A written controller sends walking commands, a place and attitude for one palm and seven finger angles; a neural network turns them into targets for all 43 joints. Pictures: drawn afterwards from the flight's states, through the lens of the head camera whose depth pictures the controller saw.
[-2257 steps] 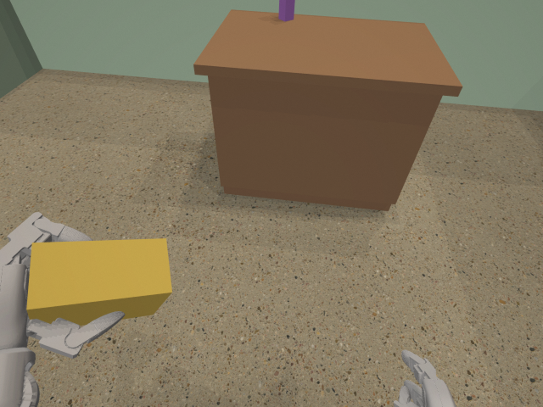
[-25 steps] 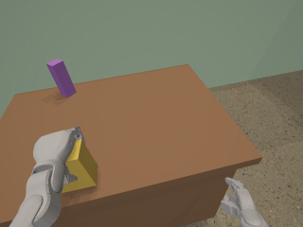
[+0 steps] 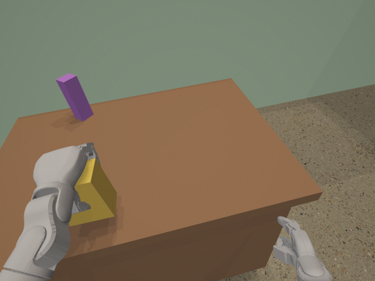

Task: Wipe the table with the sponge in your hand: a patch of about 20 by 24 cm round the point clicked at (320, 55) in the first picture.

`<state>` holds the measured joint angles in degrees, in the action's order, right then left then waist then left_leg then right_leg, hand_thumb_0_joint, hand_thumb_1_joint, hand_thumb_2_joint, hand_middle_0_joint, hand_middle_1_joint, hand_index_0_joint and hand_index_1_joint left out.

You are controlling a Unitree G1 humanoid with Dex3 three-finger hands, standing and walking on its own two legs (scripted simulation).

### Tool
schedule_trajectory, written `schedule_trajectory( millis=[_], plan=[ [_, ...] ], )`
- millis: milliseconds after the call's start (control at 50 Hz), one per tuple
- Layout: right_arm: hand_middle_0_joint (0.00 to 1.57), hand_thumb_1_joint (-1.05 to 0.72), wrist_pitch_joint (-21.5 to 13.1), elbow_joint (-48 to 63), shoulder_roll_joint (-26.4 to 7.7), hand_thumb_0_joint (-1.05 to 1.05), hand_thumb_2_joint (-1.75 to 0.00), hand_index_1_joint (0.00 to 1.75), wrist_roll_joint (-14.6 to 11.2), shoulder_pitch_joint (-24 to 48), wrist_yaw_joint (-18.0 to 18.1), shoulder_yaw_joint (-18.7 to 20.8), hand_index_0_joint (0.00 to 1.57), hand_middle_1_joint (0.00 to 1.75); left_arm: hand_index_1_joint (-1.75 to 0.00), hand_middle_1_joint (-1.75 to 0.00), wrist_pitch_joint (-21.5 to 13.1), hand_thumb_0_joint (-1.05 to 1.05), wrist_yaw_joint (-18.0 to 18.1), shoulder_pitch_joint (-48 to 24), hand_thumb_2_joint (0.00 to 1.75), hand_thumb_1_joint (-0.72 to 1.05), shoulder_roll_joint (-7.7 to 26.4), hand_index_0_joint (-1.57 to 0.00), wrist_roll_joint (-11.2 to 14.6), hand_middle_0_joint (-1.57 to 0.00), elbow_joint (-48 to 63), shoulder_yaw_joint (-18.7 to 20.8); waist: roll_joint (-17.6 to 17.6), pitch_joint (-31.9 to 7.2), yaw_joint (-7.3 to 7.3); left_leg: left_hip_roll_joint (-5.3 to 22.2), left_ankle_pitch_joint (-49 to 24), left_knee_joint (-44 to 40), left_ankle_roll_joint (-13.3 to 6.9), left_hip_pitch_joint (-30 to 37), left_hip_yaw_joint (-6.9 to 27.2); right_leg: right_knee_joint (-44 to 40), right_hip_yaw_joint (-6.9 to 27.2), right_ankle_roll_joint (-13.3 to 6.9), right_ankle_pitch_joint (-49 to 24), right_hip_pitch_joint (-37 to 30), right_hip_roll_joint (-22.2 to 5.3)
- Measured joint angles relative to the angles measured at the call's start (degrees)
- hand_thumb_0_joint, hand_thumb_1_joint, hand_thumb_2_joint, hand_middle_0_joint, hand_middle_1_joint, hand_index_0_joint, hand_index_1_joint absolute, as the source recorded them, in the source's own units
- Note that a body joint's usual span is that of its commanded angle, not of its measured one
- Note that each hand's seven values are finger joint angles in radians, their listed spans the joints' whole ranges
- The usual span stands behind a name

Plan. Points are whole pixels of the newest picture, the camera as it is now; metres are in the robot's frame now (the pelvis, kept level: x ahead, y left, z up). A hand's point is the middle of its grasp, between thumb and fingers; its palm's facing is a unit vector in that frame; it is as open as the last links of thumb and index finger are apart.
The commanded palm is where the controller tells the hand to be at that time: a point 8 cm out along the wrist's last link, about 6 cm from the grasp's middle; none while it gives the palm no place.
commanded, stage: lift the sponge slowly off the table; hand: left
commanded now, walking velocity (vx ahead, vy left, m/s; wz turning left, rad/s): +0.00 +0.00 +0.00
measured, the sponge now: (87, 199) +0.25 +0.28 +0.06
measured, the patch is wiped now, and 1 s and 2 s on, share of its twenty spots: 0.95 0.95 0.95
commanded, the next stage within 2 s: bring the sponge back beside the body in 0.66 s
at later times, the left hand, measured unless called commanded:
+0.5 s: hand (74, 168) +0.25 +0.27 +0.16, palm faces +0.16 -0.11 -0.98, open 10.5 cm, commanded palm +0.21 +0.27 +0.23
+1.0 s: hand (67, 176) +0.24 +0.28 +0.15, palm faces +0.12 -0.10 -0.99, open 10.5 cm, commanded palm +0.19 +0.28 +0.22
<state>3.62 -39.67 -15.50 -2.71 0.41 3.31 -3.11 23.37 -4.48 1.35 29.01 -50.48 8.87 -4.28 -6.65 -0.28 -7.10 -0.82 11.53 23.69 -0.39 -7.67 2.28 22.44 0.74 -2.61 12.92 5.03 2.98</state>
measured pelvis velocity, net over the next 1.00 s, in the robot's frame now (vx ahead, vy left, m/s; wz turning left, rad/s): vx -0.01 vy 0.00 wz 0.00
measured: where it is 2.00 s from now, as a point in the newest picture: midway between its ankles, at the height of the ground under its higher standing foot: outside the picture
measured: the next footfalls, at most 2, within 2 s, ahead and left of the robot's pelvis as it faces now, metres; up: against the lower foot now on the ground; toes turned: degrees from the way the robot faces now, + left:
none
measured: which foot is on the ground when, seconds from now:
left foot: down 0.00-1.00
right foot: down 0.00-1.00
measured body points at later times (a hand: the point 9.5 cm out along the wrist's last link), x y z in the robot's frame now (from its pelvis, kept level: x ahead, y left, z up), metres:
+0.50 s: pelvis -0.01 +0.00 +0.00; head -0.04 -0.05 +0.45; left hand +0.24 +0.27 +0.21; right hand +0.25 -0.19 -0.08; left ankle +0.02 +0.12 -0.74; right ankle +0.00 -0.09 -0.74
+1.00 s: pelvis -0.01 +0.00 +0.00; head -0.04 -0.05 +0.44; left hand +0.22 +0.28 +0.20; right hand +0.25 -0.19 -0.07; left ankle +0.02 +0.12 -0.74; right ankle +0.00 -0.09 -0.74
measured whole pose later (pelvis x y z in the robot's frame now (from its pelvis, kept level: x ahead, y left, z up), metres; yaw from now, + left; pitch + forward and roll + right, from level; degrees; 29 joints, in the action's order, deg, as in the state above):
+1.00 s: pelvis -0.01 +0.00 +0.00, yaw +0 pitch -4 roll +0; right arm 3.7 -38.7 -15.7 -3.1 1.0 3.4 -4.0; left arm 26.8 -7.6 0.7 32.0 -47.9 14.3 -2.5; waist -7.1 -0.8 -7.6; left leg -0.8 11.4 25.3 -0.2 -9.4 2.1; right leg 25.1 1.0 -2.7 13.2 7.3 3.1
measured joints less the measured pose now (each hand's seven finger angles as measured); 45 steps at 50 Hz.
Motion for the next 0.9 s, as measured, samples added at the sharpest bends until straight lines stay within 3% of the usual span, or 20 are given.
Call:
schedule_trajectory(
  millis=[220, 440, 700, 900],
  plan=[
    [0.20, -0.90, 0.6, 0.3, -0.5, 0.01, -0.90, 0.30, -0.3, 0.0, -0.3, 0.1, 0.20, 0.30, -1.27, -1.31, 2.8, 0.00, -1.3, -0.2, 1.03, -0.54, 0.8, -0.72, 0.7, -0.67, 3.5, 0.4, -0.2, -0.4, -0.15, -0.3, 0.0, 0.3, -0.2, -0.4, -0.2, 0.8, 0.2, 0.2, 0.3, 0.7, -0.3],
    [0.20, -0.90, 0.5, 0.1, -0.2, 0.01, -0.90, 0.29, -0.5, 0.4, 0.2, 0.1, 0.17, 0.30, -1.27, -1.30, 3.5, 0.00, -1.7, -2.5, 1.03, -0.54, 1.0, -0.72, 1.3, -0.67, 5.4, -0.7, -0.4, -0.3, -0.49, -0.5, -0.6, -0.1, -0.2, -0.5, -0.2, 1.0, 0.2, 0.3, 0.0, 1.1, -0.4],
    [0.20, -0.90, 0.7, 0.7, -0.4, 0.01, -0.90, 0.29, -1.1, 0.7, 0.2, -0.8, 0.18, 0.30, -1.27, -1.31, 6.2, 0.00, -2.9, -4.1, 1.03, -0.54, 2.4, -0.72, 3.0, -0.67, 5.0, 1.2, -0.6, -0.9, -0.41, -0.2, -0.6, 0.7, 0.0, -1.6, -0.2, 1.9, 0.2, 0.1, 0.0, 2.2, -0.2],
    [0.20, -0.90, 0.0, 0.9, -0.2, 0.01, -0.90, 0.29, -0.6, 0.7, 0.5, -0.9, 0.19, 0.30, -1.27, -1.31, 3.9, 0.00, -3.5, -2.8, 1.03, -0.54, 2.5, -0.72, 2.4, -0.67, 4.6, 0.6, -0.4, -0.5, -0.42, -0.1, -0.4, 1.3, 0.2, -1.8, -0.1, 2.5, 0.1, -0.1, 0.2, 2.4, -0.1]
  ],
)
